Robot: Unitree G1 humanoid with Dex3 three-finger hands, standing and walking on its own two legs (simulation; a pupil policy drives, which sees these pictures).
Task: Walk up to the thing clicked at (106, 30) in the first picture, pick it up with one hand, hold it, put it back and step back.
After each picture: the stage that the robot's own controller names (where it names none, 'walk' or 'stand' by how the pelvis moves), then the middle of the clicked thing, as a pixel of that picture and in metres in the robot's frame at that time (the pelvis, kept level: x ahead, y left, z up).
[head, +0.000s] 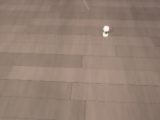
stand; (105, 31) +1.63 -0.25 -0.72
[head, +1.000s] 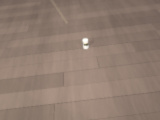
walk; (85, 43) +1.51 +0.11 -0.69
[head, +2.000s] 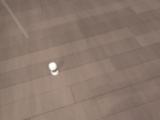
walk; (53, 68) +0.94 +0.37 -0.70
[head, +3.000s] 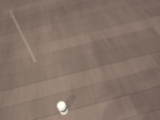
walk; (62, 108) +0.56 +0.30 -0.71
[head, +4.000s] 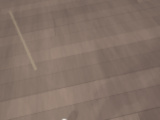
stand; out of the picture +0.40 +0.24 -0.71
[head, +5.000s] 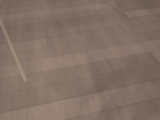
stand; out of the picture +0.34 +0.21 -0.72
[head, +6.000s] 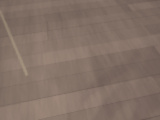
stand; out of the picture +0.34 +0.20 -0.72
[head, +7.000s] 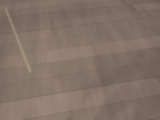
stand; out of the picture +0.36 +0.19 -0.72
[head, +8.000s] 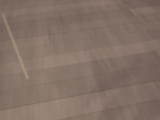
stand; out of the picture +0.33 +0.22 -0.72
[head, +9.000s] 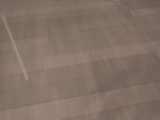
stand; out of the picture +0.33 +0.21 -0.72
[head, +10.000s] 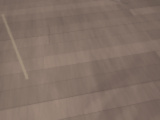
go down; out of the picture +0.33 +0.21 -0.72
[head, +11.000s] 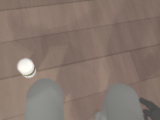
go down; (27, 68) +0.40 +0.25 -0.34
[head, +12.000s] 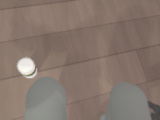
go down; (28, 68) +0.39 +0.26 -0.29
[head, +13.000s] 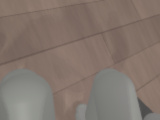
close in; out of the picture +0.37 +0.29 -0.22
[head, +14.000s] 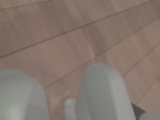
close; out of the picture +0.37 +0.30 -0.21
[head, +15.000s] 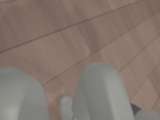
lift; out of the picture +0.36 +0.30 -0.22
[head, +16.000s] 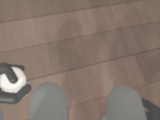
lift; (15, 84) +0.30 +0.25 -0.06
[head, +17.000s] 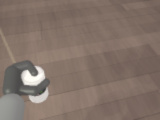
hold; (36, 85) +0.33 +0.18 +0.04
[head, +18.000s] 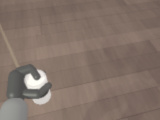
hold; (38, 87) +0.33 +0.17 +0.01
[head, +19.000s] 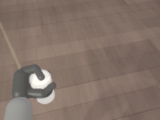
hold; (43, 87) +0.34 +0.16 +0.01
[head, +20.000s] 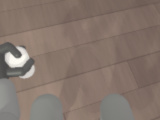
crouch; (21, 63) +0.40 +0.22 -0.09
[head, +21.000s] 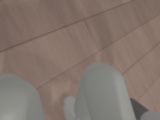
lower; out of the picture +0.39 +0.32 -0.22
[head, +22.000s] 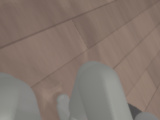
lower; out of the picture +0.40 +0.32 -0.22
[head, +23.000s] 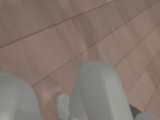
lower; out of the picture +0.40 +0.32 -0.22
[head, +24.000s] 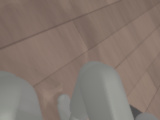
lower; out of the picture +0.39 +0.31 -0.22
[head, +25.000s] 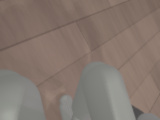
loosen; out of the picture +0.38 +0.30 -0.22
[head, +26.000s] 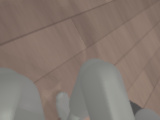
withdraw; out of the picture +0.38 +0.29 -0.22
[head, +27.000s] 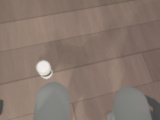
walk; (45, 70) +0.42 +0.23 -0.37
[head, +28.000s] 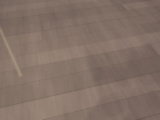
stand; out of the picture +0.34 +0.20 -0.66
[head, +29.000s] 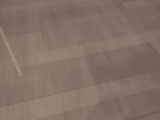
stand; out of the picture +0.35 +0.22 -0.67
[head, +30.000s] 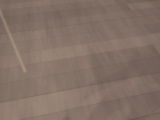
stand; out of the picture +0.36 +0.20 -0.69
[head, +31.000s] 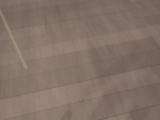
walk; out of the picture +0.38 +0.21 -0.71
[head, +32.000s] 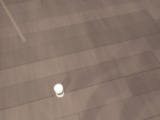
walk; (59, 90) +0.56 +0.23 -0.69
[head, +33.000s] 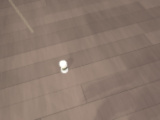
walk; (63, 66) +0.88 +0.27 -0.70
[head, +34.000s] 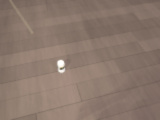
stand; (61, 66) +0.97 +0.24 -0.71
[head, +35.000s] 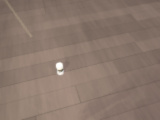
stand; (59, 68) +0.97 +0.26 -0.72
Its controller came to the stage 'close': yes
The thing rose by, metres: 0.71
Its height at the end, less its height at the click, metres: +0.00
